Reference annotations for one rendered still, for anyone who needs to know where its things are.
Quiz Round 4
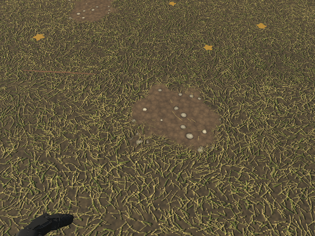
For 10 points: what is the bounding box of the left robot hand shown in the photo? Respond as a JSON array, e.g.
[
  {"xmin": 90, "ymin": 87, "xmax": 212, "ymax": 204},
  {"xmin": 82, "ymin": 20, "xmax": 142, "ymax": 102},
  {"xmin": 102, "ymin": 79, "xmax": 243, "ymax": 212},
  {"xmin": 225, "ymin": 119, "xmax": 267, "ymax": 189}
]
[{"xmin": 15, "ymin": 212, "xmax": 74, "ymax": 236}]

